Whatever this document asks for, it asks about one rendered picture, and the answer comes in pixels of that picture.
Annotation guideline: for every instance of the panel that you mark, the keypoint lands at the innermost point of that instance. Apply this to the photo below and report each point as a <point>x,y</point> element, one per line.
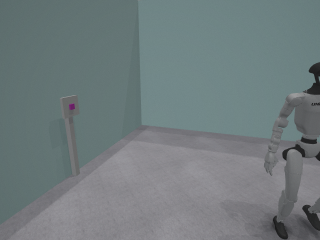
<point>67,115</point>

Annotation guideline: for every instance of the right robot foot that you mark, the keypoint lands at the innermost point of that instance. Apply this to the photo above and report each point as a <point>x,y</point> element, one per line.
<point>280,228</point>

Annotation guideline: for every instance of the right robot shin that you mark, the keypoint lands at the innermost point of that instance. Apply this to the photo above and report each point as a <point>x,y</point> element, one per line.
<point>284,207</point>

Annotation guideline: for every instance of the right robot forearm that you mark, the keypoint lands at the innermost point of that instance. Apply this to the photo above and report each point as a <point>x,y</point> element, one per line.
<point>275,137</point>

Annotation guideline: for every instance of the right robot upper arm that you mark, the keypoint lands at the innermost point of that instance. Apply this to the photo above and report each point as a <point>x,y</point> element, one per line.
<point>291,101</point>

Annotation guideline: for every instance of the right robot hand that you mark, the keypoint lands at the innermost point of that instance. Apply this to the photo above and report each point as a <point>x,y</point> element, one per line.
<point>270,162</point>

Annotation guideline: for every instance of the button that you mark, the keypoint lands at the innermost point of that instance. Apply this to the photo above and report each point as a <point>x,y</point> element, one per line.
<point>71,106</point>

